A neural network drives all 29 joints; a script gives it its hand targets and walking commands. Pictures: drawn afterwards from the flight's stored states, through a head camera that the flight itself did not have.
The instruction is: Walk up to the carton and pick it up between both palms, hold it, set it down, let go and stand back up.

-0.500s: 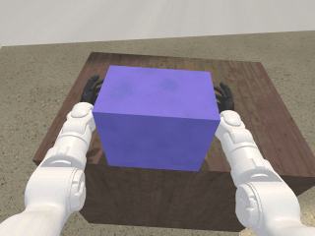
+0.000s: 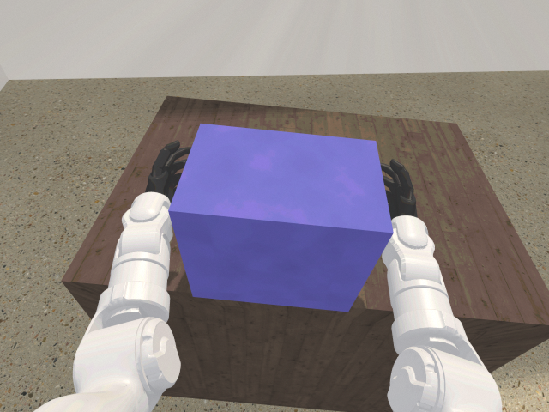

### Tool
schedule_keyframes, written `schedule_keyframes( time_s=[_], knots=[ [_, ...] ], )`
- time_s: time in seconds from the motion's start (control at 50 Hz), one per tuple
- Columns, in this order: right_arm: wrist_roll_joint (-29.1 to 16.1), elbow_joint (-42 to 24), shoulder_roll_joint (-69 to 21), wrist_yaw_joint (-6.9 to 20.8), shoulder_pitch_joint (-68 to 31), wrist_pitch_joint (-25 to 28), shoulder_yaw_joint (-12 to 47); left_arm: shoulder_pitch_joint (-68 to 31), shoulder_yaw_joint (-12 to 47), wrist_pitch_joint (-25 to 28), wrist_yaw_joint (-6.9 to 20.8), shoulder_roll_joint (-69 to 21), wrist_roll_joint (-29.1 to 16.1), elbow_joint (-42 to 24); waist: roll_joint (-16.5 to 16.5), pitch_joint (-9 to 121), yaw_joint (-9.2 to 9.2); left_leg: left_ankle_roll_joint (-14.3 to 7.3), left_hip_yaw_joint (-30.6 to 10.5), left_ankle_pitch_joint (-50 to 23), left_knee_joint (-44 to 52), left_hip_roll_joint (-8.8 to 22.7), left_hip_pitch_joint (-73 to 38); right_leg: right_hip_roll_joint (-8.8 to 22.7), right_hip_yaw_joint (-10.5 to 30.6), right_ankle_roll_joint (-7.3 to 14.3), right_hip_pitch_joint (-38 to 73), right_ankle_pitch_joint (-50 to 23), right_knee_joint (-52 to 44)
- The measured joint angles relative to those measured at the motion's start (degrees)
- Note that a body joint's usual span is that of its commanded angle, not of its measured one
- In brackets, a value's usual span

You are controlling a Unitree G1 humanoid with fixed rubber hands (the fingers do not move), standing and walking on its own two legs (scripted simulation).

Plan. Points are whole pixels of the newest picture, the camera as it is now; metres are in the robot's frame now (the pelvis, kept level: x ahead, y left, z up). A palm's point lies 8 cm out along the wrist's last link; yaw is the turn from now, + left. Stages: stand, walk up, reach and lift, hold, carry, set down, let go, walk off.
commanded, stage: reach and lift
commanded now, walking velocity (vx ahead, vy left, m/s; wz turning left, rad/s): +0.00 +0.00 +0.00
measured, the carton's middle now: (278, 223) +0.39 +0.04 +0.06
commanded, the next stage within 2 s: none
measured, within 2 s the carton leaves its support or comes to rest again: leaves its support in 1.02 s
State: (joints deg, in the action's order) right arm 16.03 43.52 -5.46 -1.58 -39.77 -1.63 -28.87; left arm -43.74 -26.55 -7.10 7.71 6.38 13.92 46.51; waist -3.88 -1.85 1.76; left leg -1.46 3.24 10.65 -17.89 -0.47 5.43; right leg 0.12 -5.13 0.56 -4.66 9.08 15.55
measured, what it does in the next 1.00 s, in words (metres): stands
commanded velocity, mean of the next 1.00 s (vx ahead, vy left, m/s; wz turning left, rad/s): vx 0.00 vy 0.00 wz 0.00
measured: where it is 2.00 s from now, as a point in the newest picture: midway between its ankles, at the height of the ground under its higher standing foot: outside the picture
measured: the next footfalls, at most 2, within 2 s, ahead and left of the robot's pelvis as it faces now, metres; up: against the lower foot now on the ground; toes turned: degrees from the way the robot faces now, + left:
none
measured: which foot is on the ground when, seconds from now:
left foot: down 0.00-1.00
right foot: down 0.00-1.00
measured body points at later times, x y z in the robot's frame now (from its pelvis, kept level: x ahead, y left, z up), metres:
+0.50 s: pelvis +0.01 +0.01 +0.00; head +0.02 +0.03 +0.45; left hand +0.41 +0.22 +0.11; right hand +0.41 -0.14 +0.10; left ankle -0.01 +0.09 -0.75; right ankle +0.00 -0.11 -0.75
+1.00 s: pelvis +0.00 +0.00 +0.00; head -0.01 +0.03 +0.45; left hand +0.40 +0.21 +0.11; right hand +0.40 -0.15 +0.11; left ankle -0.01 +0.09 -0.75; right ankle +0.00 -0.11 -0.75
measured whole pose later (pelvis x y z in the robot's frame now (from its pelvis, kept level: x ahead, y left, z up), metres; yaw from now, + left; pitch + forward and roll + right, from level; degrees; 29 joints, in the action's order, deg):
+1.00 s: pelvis +0.00 +0.00 +0.00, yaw +1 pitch -1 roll -1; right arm 2.5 49.9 1.2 -5.5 -35.9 6.2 -15.2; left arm -38.3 -16.7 -9.6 1.8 6.7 7.0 41.8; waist -2.8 1.0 0.2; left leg -1.4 1.9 9.8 -17.2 -0.6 6.5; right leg 0.0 -6.5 0.7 -4.0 7.2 12.1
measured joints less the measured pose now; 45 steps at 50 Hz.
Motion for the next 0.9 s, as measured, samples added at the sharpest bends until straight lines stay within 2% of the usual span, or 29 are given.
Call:
schedule_keyframes(
  time_s=[0.28, 0.54, 0.78, 0.9],
  knots=[
    [-2.8, -2.1, 0.9, -1.0, 2.3, 2.2, 4.0, 2.1, 1.0, -3.3, 0.3, -0.9, 0.0, -4.8, 2.3, -0.6, -0.28, -0.5, 0.2, 0.8, -0.3, -0.1, 0.0, 0.1, 0.2, -0.5, 0.5, 0.0, -0.9],
    [-3.7, 0.1, 1.6, -1.5, 2.3, 4.5, 4.5, 2.6, 1.8, -3.2, -0.4, -1.1, -0.3, -5.5, 2.0, 0.0, -0.41, -0.4, 0.0, 0.6, -0.3, -0.1, 0.6, 0.0, 0.0, -0.4, 0.3, -0.4, -1.6],
    [-7.5, 4.0, 4.0, -2.2, 3.1, 8.7, 7.8, 4.3, 5.7, -1.0, -3.4, -0.8, -3.5, -5.4, 1.3, 1.4, -0.23, -0.1, -0.9, 0.1, -0.2, 0.0, 1.2, -0.1, -1.0, -0.1, 0.6, -1.2, -2.8],
    [-10.5, 6.4, 5.6, -3.2, 3.4, 9.5, 10.9, 5.2, 8.2, -0.9, -5.0, -0.1, -5.7, -4.6, 1.1, 2.1, -0.79, 0.0, -1.4, -0.4, 0.2, -0.1, 1.0, -0.1, -1.4, 0.0, 0.9, -1.6, -3.3]
  ],
)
